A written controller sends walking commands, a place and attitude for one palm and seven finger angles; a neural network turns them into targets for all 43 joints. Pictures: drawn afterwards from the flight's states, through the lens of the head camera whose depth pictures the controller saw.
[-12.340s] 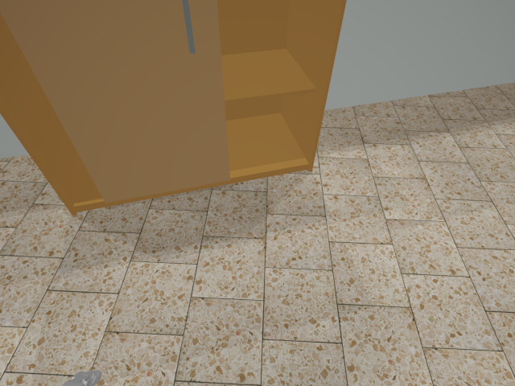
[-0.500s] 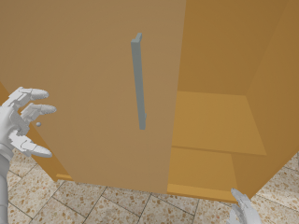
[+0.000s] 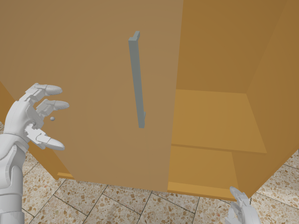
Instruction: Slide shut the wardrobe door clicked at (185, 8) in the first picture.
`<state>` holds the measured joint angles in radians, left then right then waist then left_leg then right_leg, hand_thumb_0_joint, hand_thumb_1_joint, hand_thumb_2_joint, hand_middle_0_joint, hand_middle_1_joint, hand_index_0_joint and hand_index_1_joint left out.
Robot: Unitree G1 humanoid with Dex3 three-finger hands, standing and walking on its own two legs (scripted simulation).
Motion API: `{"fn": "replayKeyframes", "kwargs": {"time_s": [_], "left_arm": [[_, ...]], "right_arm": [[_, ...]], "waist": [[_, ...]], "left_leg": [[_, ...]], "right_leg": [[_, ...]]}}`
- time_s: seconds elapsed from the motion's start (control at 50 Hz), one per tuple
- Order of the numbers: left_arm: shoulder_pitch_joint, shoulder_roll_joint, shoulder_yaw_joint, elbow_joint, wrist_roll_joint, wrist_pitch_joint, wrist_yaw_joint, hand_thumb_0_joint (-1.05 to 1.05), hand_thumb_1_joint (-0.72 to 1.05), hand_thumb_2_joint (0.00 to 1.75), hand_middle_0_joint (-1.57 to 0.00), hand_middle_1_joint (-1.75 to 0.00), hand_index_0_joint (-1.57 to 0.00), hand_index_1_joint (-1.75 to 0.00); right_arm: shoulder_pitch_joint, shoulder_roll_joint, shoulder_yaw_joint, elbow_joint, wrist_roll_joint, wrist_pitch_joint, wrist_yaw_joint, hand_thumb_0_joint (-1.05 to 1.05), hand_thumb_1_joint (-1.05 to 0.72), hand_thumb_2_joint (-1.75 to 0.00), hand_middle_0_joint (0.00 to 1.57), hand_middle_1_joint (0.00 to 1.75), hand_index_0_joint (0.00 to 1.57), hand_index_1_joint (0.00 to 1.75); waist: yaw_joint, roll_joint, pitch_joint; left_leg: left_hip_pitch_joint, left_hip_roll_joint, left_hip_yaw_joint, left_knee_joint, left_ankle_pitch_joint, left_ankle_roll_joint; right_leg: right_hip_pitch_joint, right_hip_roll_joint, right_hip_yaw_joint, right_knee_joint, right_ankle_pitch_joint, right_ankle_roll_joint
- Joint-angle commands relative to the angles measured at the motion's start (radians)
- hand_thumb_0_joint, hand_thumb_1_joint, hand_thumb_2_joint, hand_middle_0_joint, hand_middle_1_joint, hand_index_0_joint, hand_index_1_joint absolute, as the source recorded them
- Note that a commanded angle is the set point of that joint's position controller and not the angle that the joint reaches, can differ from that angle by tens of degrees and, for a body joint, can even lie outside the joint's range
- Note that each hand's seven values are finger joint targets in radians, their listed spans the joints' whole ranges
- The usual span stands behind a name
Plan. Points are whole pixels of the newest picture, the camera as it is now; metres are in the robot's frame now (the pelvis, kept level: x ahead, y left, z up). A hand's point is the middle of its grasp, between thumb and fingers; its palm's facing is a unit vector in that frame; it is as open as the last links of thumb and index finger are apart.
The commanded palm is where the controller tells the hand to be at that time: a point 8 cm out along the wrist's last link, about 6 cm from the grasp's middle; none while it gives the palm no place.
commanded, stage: move the hooked fingers beside the handle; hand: left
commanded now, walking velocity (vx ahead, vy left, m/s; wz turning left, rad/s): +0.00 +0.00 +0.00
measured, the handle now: (139, 87) +0.46 +0.07 +0.15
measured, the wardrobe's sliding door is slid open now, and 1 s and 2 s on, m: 0.46 0.46 0.46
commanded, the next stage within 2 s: none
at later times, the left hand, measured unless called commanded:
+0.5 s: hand (73, 106) +0.35 +0.23 +0.16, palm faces +0.00 -1.00 -0.04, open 13.9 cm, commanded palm +0.33 +0.27 +0.17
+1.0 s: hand (94, 99) +0.38 +0.18 +0.16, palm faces -0.03 -1.00 -0.03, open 13.9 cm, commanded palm +0.36 +0.22 +0.16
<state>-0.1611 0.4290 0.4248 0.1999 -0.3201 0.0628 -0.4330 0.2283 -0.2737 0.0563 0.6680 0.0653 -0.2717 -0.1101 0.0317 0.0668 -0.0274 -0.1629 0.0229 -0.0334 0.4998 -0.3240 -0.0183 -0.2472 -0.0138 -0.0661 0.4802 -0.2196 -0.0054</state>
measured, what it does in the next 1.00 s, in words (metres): stands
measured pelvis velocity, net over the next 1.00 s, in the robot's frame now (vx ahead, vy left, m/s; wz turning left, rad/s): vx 0.02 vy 0.01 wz -0.02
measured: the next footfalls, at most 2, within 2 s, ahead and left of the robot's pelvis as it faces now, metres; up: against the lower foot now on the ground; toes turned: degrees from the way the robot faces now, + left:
none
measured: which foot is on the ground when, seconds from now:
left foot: down 0.00-1.00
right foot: down 0.00-1.00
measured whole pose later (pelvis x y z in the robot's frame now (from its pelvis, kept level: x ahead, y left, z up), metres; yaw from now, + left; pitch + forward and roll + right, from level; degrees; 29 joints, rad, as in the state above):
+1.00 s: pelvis +0.02 +0.01 +0.00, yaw -1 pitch +2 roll -1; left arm -0.35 0.29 0.23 0.27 -0.23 0.07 -0.22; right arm 0.24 -0.25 0.04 0.68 0.06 -0.20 -0.08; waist 0.01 0.06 -0.04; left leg -0.17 0.01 -0.01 0.47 -0.33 0.00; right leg -0.27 -0.02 -0.04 0.47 -0.23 0.01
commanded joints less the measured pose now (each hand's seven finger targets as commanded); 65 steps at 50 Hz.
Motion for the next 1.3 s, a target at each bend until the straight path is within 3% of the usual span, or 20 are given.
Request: {"fn": "replayKeyframes", "kwargs": {"time_s": [0.0,0.08,0.16,0.2,0.26,0.36,0.44,0.48,0.64,0.66,0.78,0.84,0.92,0.96,1.0,1.06,1.1,1.14,1.2,1.28], "left_arm": [[-0.342,0.290,0.102,-0.140,-0.019,-0.051,0.018,0.00,-0.50,0.30,-0.30,-1.20,-0.30,-1.20],[-0.398,0.265,0.067,-0.173,-0.011,-0.067,0.029,0.00,-0.50,0.30,-0.30,-1.20,-0.30,-1.20],[-0.346,0.261,0.084,-0.167,-0.012,-0.073,0.040,0.00,-0.50,0.30,-0.30,-1.20,-0.30,-1.20],[-0.360,0.226,0.049,-0.156,-0.010,-0.061,0.043,0.00,-0.50,0.30,-0.30,-1.20,-0.30,-1.20],[-0.400,0.243,0.052,-0.124,0.001,-0.048,0.061,0.00,-0.50,0.30,-0.30,-1.20,-0.30,-1.20],[-0.506,0.223,0.017,-0.169,0.014,-0.070,0.088,0.00,-0.50,0.30,-0.30,-1.20,-0.30,-1.20],[-0.514,0.204,-0.004,-0.108,0.023,-0.073,0.098,0.00,-0.50,0.30,-0.30,-1.20,-0.30,-1.20],[-0.532,0.147,-0.056,-0.124,0.028,-0.073,0.103,0.00,-0.50,0.30,-0.30,-1.20,-0.30,-1.20],[-0.502,0.167,-0.026,-0.098,0.047,-0.052,0.160,0.00,-0.50,0.30,-0.30,-1.20,-0.30,-1.20],[-0.549,0.139,-0.055,-0.145,0.052,-0.061,0.165,0.00,-0.50,0.30,-0.30,-1.20,-0.30,-1.20],[-0.533,0.074,-0.100,-0.157,0.057,-0.058,0.186,0.00,-0.50,0.30,-0.30,-1.20,-0.30,-1.20],[-0.533,0.108,-0.075,-0.125,0.067,-0.051,0.200,0.00,-0.50,0.30,-0.30,-1.20,-0.30,-1.20],[-0.568,0.026,-0.149,-0.182,0.069,-0.062,0.211,0.00,-0.50,0.30,-0.30,-1.20,-0.30,-1.20],[-0.589,0.032,-0.151,-0.147,0.073,-0.059,0.222,0.00,-0.50,0.30,-0.30,-1.20,-0.30,-1.20],[-0.630,-0.018,-0.200,-0.131,0.078,-0.056,0.233,0.00,-0.50,0.30,-0.30,-1.20,-0.30,-1.20],[-0.653,0.017,-0.171,-0.123,0.095,-0.060,0.264,0.00,-0.50,0.30,-0.30,-1.20,-0.30,-1.20],[-0.692,-0.019,-0.202,-0.095,0.103,-0.060,0.279,0.00,-0.50,0.30,-0.30,-1.20,-0.30,-1.20],[-0.696,0.019,-0.162,-0.050,0.108,-0.065,0.299,0.00,-0.50,0.30,-0.30,-1.20,-0.30,-1.20],[-0.694,-0.013,-0.181,-0.052,0.116,-0.082,0.308,0.00,-0.50,0.30,-0.30,-1.20,-0.30,-1.20],[-0.735,0.007,-0.163,0.070,0.117,-0.079,0.313,0.00,-0.50,0.30,-0.30,-1.20,-0.30,-1.20]], "right_arm": [[-0.100,-0.118,-0.043,-0.157,0.003,-0.042,-0.006,0.00,-0.90,-0.90,0.20,0.30,0.20,0.30],[-0.104,-0.110,-0.043,-0.170,0.004,-0.042,-0.005,0.00,-0.90,-0.90,0.20,0.30,0.20,0.30],[-0.091,-0.113,-0.049,-0.170,0.000,-0.044,0.000,0.00,-0.90,-0.90,0.20,0.30,0.20,0.30],[-0.097,-0.111,-0.047,-0.165,0.004,-0.039,0.002,0.00,-0.90,-0.90,0.20,0.30,0.20,0.30],[-0.090,-0.119,-0.050,-0.156,0.005,-0.025,-0.001,0.00,-0.90,-0.90,0.20,0.30,0.20,0.30],[-0.090,-0.109,-0.049,-0.158,0.001,-0.023,-0.006,0.00,-0.90,-0.90,0.20,0.30,0.20,0.30],[-0.072,-0.110,-0.048,-0.143,0.000,-0.016,-0.007,0.00,-0.90,-0.90,0.20,0.30,0.20,0.30],[-0.078,-0.103,-0.049,-0.152,0.001,-0.019,-0.004,0.00,-0.90,-0.90,0.20,0.30,0.20,0.30],[-0.065,-0.104,-0.051,-0.144,-0.003,0.005,0.012,0.00,-0.90,-0.90,0.20,0.30,0.20,0.30],[-0.069,-0.097,-0.051,-0.149,-0.004,0.005,0.014,0.00,-0.90,-0.90,0.20,0.30,0.20,0.30],[-0.066,-0.090,-0.056,-0.144,-0.007,0.010,0.022,0.00,-0.90,-0.90,0.20,0.30,0.20,0.30],[-0.065,-0.094,-0.055,-0.135,-0.007,0.023,0.020,0.00,-0.90,-0.90,0.20,0.30,0.20,0.30],[-0.066,-0.083,-0.059,-0.139,-0.008,0.018,0.027,0.00,-0.90,-0.90,0.20,0.30,0.20,0.30],[-0.064,-0.086,-0.056,-0.126,-0.006,0.025,0.026,0.00,-0.90,-0.90,0.20,0.30,0.20,0.30],[-0.071,-0.082,-0.053,-0.125,-0.004,0.028,0.027,0.00,-0.90,-0.90,0.20,0.30,0.20,0.30],[-0.071,-0.084,-0.053,-0.124,-0.010,0.037,0.028,0.00,-0.90,-0.90,0.20,0.30,0.20,0.30],[-0.070,-0.077,-0.052,-0.119,-0.009,0.043,0.028,0.00,-0.90,-0.90,0.20,0.30,0.20,0.30],[-0.062,-0.081,-0.053,-0.110,-0.014,0.053,0.029,0.00,-0.90,-0.90,0.20,0.30,0.20,0.30],[-0.064,-0.072,-0.053,-0.121,-0.015,0.056,0.036,0.00,-0.90,-0.90,0.20,0.30,0.20,0.30],[-0.052,-0.078,-0.051,-0.107,-0.010,0.076,0.032,0.00,-0.90,-0.90,0.20,0.30,0.20,0.30]], "waist": [[-0.009,-0.008,-0.154],[-0.012,0.034,-0.192],[0.002,-0.019,-0.241],[-0.007,-0.005,-0.202],[-0.015,-0.028,-0.165],[-0.026,0.014,-0.228],[-0.028,-0.002,-0.230],[-0.032,0.010,-0.240],[-0.011,-0.030,-0.257],[-0.021,-0.004,-0.267],[-0.027,-0.034,-0.279],[-0.020,-0.020,-0.250],[-0.032,-0.019,-0.305],[-0.038,-0.032,-0.260],[-0.046,-0.033,-0.236],[-0.032,-0.028,-0.264],[-0.043,-0.037,-0.269],[-0.032,-0.065,-0.255],[-0.024,-0.043,-0.298],[-0.039,-0.109,-0.231]], "left_leg": [[-0.066,-0.026,0.028,-0.074,0.224,0.036],[-0.043,-0.027,0.034,-0.069,0.241,0.036],[-0.042,-0.024,0.032,-0.064,0.296,0.037],[-0.051,-0.024,0.039,-0.067,0.276,0.036],[-0.073,-0.021,0.037,-0.073,0.246,0.037],[-0.031,-0.022,0.035,-0.067,0.258,0.037],[-0.036,-0.021,0.032,-0.066,0.279,0.033],[-0.012,-0.020,0.029,-0.067,0.300,0.032],[-0.030,-0.017,0.035,-0.064,0.370,0.026],[-0.010,-0.016,0.035,-0.066,0.388,0.025],[0.012,-0.012,0.040,-0.057,0.434,0.024],[-0.007,-0.015,0.042,-0.065,0.404,0.023],[0.045,-0.012,0.037,-0.056,0.468,0.017],[0.021,-0.013,0.038,-0.064,0.422,0.018],[0.017,-0.014,0.034,-0.072,0.384,0.017],[0.016,-0.018,0.032,-0.075,0.374,0.018],[0.022,-0.018,0.036,-0.074,0.368,0.018],[0.001,-0.019,0.039,-0.077,0.353,0.021],[0.014,-0.021,0.046,-0.075,0.388,0.020],[-0.044,-0.022,0.058,-0.085,0.288,0.029]], "right_leg": [[0.116,0.008,0.013,-0.052,0.158,0.001],[0.127,0.006,0.016,-0.045,0.178,-0.002],[0.164,0.007,0.012,-0.027,0.249,-0.002],[0.134,0.005,0.012,-0.033,0.234,-0.001],[0.113,0.007,0.014,-0.043,0.190,0.000],[0.121,0.005,0.019,-0.038,0.201,-0.002],[0.126,0.006,0.015,-0.033,0.225,-0.006],[0.112,0.008,0.011,-0.026,0.243,-0.007],[0.147,0.006,0.008,-0.014,0.312,-0.009],[0.140,0.006,0.008,-0.013,0.325,-0.009],[0.145,0.009,0.007,-0.009,0.374,-0.007],[0.145,0.009,0.008,-0.018,0.345,-0.012],[0.146,0.011,0.004,-0.010,0.384,-0.011],[0.130,0.012,0.003,-0.022,0.354,-0.011],[0.108,0.013,0.001,-0.027,0.314,-0.012],[0.128,0.011,0.006,-0.027,0.301,-0.015],[0.120,0.012,0.006,-0.028,0.301,-0.013],[0.135,0.012,0.008,-0.034,0.291,-0.014],[0.160,0.011,0.014,-0.022,0.339,-0.016],[0.139,0.012,0.023,-0.048,0.274,-0.008]]}}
